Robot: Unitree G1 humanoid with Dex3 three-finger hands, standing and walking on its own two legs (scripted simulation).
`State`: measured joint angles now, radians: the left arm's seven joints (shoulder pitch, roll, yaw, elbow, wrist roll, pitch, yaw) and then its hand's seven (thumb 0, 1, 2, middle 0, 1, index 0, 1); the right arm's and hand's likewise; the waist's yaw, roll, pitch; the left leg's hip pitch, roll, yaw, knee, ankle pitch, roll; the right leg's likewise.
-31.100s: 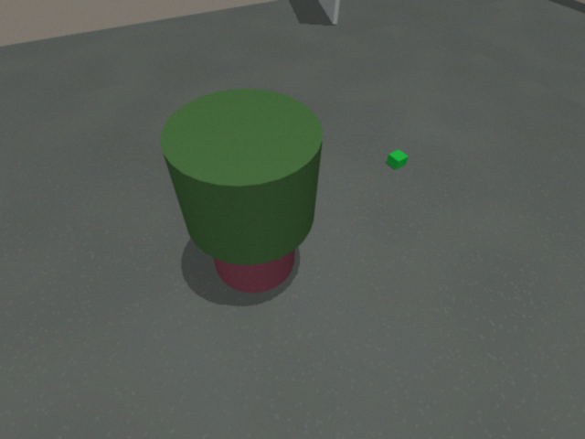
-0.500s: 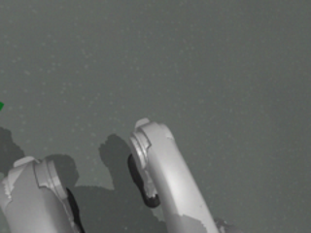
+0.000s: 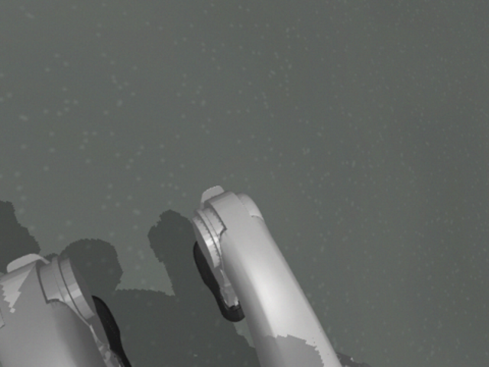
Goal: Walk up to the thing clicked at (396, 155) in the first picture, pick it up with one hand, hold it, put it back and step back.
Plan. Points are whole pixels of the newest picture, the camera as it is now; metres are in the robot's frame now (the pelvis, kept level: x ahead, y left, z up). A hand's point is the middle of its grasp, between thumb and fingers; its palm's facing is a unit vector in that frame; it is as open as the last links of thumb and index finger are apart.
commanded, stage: approach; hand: left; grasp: from above
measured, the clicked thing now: out of the picture +0.48 +0.31 -0.31
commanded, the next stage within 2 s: rest palm in 0.46 s
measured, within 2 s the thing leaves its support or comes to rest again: neither
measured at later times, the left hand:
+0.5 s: hand out of the picture +0.49 +0.30 -0.19, palm faces -0.17 -0.36 -0.92, open 14.3 cm
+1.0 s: hand out of the picture +0.47 +0.30 -0.23, palm faces -0.20 -0.37 -0.91, open 14.3 cm
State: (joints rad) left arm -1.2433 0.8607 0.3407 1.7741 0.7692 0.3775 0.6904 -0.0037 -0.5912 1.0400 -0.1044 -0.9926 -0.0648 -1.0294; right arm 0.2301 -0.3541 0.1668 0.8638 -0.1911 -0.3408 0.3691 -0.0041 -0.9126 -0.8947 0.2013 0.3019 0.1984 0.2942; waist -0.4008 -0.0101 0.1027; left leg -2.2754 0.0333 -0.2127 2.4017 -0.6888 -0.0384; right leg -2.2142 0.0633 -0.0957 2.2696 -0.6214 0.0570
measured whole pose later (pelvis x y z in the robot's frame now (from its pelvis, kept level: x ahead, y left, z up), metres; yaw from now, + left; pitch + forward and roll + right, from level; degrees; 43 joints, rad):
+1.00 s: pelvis +0.00 +0.00 +0.00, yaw -2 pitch +29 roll -12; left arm -1.30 0.96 0.30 1.86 0.78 0.31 0.76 0.00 -0.58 1.03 -0.09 -1.04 -0.07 -1.06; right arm 0.18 -0.37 0.26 0.80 -0.23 -0.39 0.36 -0.01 -0.91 -0.90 0.20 0.30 0.20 0.29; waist -0.47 -0.09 0.20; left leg -2.26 0.02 -0.26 2.42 -0.69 -0.04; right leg -2.18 0.06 -0.13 2.26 -0.62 0.06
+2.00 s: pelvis +0.00 +0.01 +0.00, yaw -4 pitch +27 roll -17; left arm -1.31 1.07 0.23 1.81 0.74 0.30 0.77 0.00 -0.58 1.02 -0.10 -1.03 -0.07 -1.05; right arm 0.16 -0.40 0.37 0.68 -0.23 -0.37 0.37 0.00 -0.92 -0.91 0.20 0.30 0.20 0.29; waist -0.49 -0.17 0.29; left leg -2.26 0.02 -0.31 2.46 -0.70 -0.02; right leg -2.14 0.07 -0.18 2.24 -0.62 0.08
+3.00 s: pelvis +0.00 +0.01 +0.00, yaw -5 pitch +27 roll -16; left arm -1.29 1.07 0.23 1.80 0.72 0.30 0.76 0.00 -0.14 0.72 -0.37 -0.81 -0.38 -0.80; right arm 0.15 -0.41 0.37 0.67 -0.23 -0.37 0.37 0.00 -0.91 -0.90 0.20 0.30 0.20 0.29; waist -0.49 -0.17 0.30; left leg -2.26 0.03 -0.31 2.45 -0.71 -0.03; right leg -2.14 0.07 -0.18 2.23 -0.61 0.08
